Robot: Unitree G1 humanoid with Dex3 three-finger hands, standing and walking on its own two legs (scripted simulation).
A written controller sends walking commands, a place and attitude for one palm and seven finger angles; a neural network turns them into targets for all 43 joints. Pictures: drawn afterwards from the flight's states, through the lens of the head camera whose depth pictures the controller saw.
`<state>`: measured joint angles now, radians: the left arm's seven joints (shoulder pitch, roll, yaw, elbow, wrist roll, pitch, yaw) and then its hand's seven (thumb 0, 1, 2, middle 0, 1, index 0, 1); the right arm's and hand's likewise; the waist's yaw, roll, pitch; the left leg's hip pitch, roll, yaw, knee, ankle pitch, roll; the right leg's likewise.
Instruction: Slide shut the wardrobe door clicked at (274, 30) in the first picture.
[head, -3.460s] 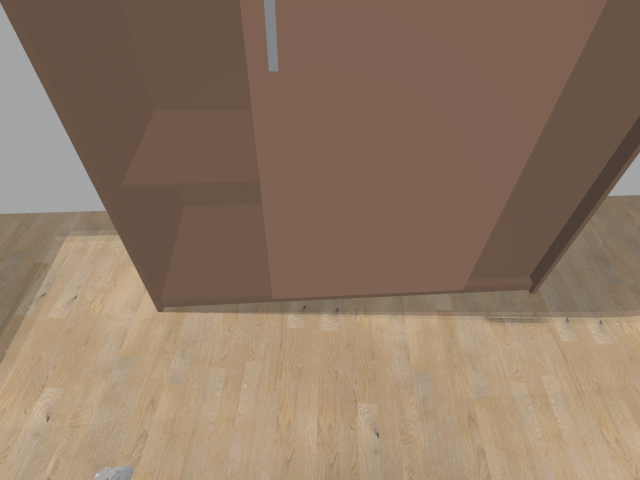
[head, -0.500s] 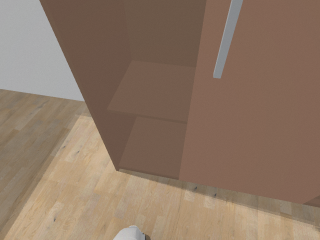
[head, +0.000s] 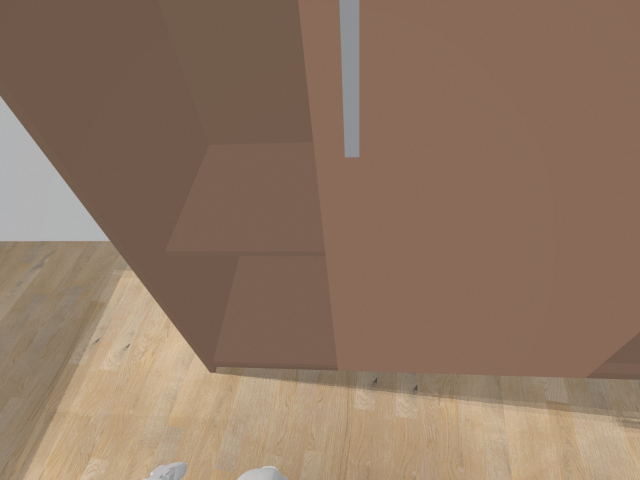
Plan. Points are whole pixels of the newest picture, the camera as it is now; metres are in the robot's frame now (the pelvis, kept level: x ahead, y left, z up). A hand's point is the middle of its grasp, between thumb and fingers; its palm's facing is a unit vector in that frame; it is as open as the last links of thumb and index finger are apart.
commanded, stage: come to a stop and stand still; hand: right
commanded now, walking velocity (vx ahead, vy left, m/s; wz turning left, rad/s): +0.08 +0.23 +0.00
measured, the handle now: (350, 49) +0.50 -0.03 +0.29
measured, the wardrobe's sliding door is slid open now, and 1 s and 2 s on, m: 0.41 0.41 0.41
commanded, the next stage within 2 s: look again from close up in 1.60 s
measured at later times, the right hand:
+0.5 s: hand out of the picture -0.03 -0.17 -0.16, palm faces -0.02 +0.98 -0.17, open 7.4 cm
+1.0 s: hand out of the picture -0.04 -0.06 -0.16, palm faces +0.05 +0.99 -0.14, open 7.4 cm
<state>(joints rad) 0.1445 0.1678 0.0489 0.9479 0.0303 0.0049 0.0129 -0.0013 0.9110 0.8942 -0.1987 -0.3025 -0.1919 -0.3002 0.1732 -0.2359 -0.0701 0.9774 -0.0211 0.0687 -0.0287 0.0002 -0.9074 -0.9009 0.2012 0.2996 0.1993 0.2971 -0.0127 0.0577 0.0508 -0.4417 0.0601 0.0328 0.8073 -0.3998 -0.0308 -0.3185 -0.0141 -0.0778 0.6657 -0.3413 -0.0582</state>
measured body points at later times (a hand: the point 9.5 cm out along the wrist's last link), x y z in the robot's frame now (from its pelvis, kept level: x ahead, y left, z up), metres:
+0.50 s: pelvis -0.02 +0.01 +0.02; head -0.01 -0.01 +0.47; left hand -0.07 +0.24 -0.13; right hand -0.02 -0.23 -0.15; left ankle -0.07 +0.16 -0.69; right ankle +0.02 -0.08 -0.72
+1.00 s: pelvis -0.01 +0.08 +0.02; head -0.01 +0.09 +0.47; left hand -0.05 +0.28 -0.15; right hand -0.05 -0.12 -0.15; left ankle -0.05 +0.15 -0.72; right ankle +0.02 -0.08 -0.72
